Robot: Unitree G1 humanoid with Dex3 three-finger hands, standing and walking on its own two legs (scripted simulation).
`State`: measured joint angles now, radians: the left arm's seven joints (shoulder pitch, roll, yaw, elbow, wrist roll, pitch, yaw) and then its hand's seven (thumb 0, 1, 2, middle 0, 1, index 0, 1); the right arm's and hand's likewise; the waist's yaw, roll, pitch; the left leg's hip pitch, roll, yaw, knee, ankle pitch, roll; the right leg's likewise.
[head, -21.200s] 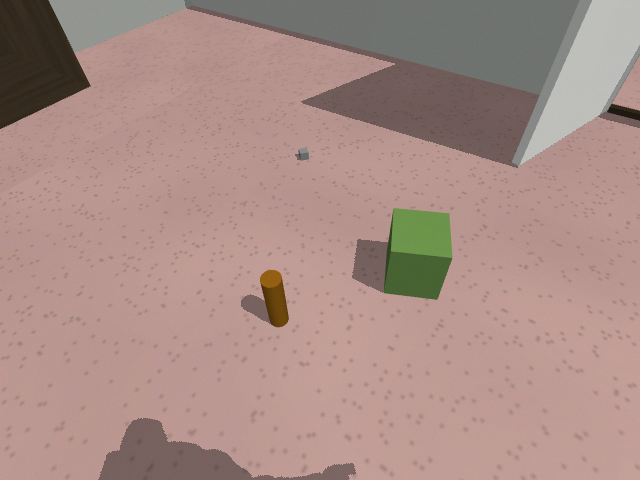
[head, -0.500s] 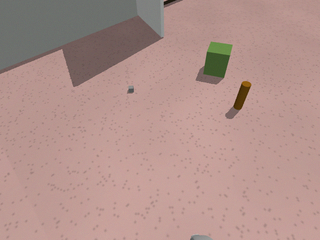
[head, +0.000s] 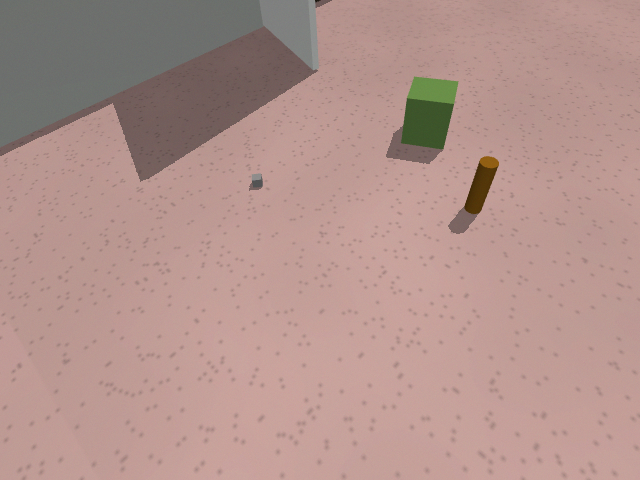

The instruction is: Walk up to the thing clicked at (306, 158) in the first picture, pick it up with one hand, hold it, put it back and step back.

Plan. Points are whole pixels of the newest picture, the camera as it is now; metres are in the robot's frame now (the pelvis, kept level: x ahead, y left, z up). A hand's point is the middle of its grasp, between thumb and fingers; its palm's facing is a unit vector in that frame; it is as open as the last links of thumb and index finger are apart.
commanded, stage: walk up
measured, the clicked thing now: (257, 180) +1.45 +0.36 -0.74
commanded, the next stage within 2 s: stand in 0.46 s
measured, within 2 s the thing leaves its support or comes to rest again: neither
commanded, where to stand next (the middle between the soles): +0.06 +0.04 m, yaw +3 degrees
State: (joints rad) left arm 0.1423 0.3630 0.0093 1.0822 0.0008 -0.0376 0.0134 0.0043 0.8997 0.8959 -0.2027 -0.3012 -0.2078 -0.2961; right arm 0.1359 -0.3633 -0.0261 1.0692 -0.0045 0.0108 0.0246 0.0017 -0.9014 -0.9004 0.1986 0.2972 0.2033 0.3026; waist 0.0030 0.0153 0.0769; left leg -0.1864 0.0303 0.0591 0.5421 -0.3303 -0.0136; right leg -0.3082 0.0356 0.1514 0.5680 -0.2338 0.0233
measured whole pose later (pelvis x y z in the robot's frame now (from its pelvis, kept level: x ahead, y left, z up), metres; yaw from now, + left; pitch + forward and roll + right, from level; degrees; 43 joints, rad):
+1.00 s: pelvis -0.01 -0.01 +0.01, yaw +2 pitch -2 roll +0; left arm 0.11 0.34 0.00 1.15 0.01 -0.01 0.00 0.00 0.90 0.90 -0.20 -0.30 -0.21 -0.30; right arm 0.10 -0.35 -0.03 1.13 -0.01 0.00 0.02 0.00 -0.90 -0.90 0.20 0.30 0.20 0.30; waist -0.01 0.01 0.04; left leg -0.10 0.03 0.03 0.35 -0.22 -0.02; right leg -0.20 0.02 0.12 0.36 -0.12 0.02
